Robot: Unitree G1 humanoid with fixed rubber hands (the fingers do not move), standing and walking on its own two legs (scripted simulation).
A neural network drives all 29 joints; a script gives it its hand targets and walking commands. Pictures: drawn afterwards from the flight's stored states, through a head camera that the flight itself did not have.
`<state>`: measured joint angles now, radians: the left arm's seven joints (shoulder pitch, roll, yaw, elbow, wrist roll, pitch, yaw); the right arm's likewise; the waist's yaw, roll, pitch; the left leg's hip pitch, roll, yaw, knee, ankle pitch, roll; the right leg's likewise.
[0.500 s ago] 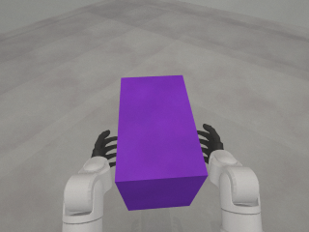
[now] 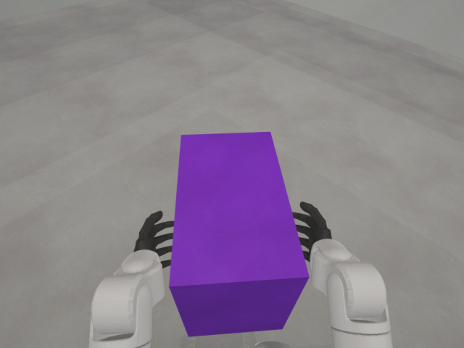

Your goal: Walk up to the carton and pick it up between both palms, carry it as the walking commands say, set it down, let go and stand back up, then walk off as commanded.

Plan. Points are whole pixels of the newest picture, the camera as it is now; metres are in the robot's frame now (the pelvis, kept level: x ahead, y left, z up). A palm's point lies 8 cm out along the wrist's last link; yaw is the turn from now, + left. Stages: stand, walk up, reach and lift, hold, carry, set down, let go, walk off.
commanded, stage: carry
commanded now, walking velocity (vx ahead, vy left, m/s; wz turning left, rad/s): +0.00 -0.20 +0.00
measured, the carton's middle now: (230, 230) +0.32 +0.01 +0.01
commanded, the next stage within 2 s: none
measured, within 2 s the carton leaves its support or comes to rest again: neither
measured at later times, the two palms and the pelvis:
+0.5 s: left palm (296, 304) +0.18 -0.09 +0.03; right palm out of the picture +0.16 -0.35 +0.05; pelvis -0.09 -0.19 -0.02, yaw -1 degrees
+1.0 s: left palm (444, 337) +0.12 -0.26 +0.08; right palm out of the picture +0.12 -0.53 +0.08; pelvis -0.14 -0.38 -0.02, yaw -1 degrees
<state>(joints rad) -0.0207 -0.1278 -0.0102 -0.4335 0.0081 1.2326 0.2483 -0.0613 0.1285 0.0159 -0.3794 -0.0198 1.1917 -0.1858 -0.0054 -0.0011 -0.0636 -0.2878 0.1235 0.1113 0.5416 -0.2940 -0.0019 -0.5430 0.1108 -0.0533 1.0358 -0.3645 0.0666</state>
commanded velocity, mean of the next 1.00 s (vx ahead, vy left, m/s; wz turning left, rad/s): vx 0.18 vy -0.16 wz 0.00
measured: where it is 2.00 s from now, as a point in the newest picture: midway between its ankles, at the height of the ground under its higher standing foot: outside the picture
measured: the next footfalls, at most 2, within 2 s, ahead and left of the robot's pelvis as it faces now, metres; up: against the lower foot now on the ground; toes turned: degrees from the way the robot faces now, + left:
right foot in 0.22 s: +0.04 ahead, -0.27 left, +0.00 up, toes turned -7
left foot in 0.56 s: -0.07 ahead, -0.14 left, +0.00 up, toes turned +8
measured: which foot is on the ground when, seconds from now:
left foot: down 0.00-0.24, up 0.26-0.54, down 0.56-0.94, up 0.96-1.00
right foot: up 0.00-0.20, down 0.22-0.58, up 0.60-0.92, down 0.94-1.00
